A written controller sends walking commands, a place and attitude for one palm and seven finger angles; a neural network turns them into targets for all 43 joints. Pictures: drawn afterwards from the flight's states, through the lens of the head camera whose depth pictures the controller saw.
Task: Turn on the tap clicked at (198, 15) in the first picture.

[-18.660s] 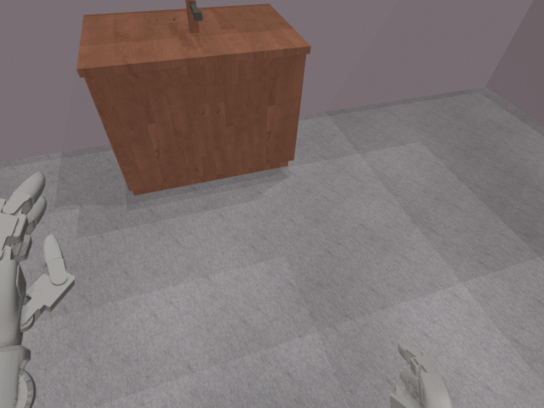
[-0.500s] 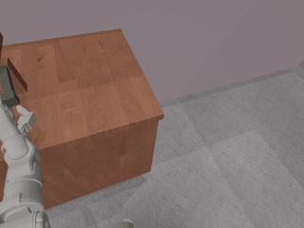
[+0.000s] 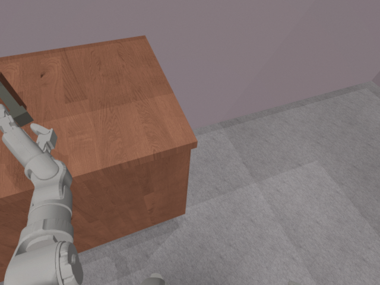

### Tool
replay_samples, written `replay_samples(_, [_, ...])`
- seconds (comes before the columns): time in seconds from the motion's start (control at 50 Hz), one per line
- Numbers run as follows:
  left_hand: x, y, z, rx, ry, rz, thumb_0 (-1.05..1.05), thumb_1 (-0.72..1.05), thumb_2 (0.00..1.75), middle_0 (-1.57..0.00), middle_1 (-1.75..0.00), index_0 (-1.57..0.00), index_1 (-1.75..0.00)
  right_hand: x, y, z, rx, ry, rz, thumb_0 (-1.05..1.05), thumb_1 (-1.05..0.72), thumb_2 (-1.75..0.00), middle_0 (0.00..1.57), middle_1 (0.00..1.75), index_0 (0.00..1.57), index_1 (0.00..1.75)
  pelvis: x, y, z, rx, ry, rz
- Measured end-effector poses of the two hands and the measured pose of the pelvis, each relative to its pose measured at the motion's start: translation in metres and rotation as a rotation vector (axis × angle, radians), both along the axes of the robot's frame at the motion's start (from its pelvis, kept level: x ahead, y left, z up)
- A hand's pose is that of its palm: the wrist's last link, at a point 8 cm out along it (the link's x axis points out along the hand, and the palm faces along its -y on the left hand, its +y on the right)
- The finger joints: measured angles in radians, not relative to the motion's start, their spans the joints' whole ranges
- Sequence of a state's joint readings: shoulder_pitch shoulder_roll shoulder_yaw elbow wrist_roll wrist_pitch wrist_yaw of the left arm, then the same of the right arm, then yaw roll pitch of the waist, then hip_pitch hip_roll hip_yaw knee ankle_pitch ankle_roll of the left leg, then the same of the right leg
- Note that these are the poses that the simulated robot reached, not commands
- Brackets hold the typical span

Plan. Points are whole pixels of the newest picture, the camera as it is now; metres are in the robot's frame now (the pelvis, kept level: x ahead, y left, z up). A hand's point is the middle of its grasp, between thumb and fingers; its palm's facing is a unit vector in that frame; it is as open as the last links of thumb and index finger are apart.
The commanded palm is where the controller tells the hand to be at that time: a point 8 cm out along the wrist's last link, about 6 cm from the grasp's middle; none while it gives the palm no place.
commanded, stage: push the lever round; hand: left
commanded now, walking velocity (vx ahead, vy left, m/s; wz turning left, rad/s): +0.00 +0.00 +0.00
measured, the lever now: (21, 116) +0.44 +0.36 +0.09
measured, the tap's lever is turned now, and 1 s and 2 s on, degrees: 24 43 76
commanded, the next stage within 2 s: lift the hand up off the lever in 1.52 s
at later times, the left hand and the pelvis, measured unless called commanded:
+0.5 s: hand (61, 124) +0.45 +0.29 +0.06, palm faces +0.81 -0.58 -0.08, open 7.9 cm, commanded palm +0.40 +0.29 +0.07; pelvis +0.00 +0.00 +0.00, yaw +1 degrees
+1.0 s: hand (70, 115) +0.47 +0.28 +0.06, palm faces +0.85 -0.52 -0.09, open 8.0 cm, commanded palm +0.42 +0.27 +0.07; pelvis +0.01 +0.00 -0.01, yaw +1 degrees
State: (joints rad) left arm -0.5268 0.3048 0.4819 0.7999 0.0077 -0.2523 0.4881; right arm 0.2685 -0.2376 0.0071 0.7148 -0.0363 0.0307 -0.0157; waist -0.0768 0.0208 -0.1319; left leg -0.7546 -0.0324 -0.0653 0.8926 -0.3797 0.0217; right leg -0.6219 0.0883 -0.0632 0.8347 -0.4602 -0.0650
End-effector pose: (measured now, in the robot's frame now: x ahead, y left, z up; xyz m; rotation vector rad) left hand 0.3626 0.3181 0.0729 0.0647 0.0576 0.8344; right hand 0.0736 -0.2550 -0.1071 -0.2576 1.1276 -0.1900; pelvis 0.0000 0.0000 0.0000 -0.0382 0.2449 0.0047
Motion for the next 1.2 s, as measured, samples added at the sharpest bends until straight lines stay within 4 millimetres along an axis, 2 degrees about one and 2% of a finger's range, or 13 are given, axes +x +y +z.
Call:
replay_samples(0.22, [0.004, -0.005, 0.003, 0.012, 0.001, 0.063, 0.02, 0.9, 0.9, -0.15, -0.15, -0.15, -0.15, -0.021, -0.009, -0.004, 0.008, 0.067, -0.029, 0.0, -0.91, -0.9, 0.2, 0.3, 0.21, 0.29, 0.005, -0.006, 0.0, 0.003, 0.002, 0.0])
replay_samples(0.36, [0.013, -0.009, -0.002, -0.004, 0.021, 0.09, 0.02, 0.9, 0.9, -0.15, -0.15, -0.14, -0.15, -0.025, -0.012, -0.004, 0.001, 0.088, -0.032, 0.0, -0.91, -0.9, 0.2, 0.3, 0.21, 0.29, 0.005, -0.006, -0.001, 0.001, 0.013, 0.007])
replay_samples(0.72, [0.045, -0.025, -0.003, -0.047, 0.041, 0.152, 0.02, 0.9, 0.9, -0.15, -0.15, -0.12, -0.14, -0.039, 0.002, -0.008, 0.032, 0.143, -0.03, 0.0, -0.91, -0.9, 0.2, 0.3, 0.21, 0.29, 0.008, 0.001, -0.004, -0.007, 0.046, 0.009])
replay_samples(0.96, [0.052, -0.03, -0.002, -0.056, 0.047, 0.193, 0.02, 0.9, 0.9, -0.15, -0.15, -0.12, -0.14, -0.059, 0.006, -0.01, 0.055, 0.199, -0.036, 0.0, -0.91, -0.9, 0.2, 0.3, 0.21, 0.29, 0.009, 0.003, -0.005, -0.014, 0.055, 0.011])
replay_samples(1.2, [0.061, -0.037, -0.001, -0.049, 0.068, 0.204, 0.02, 0.9, 0.9, -0.15, -0.15, -0.1, -0.13, -0.07, 0.003, -0.011, 0.058, 0.221, -0.03, 0.0, -0.91, -0.9, 0.2, 0.3, 0.2, 0.29, 0.004, 0.0, -0.007, -0.016, 0.07, 0.015])
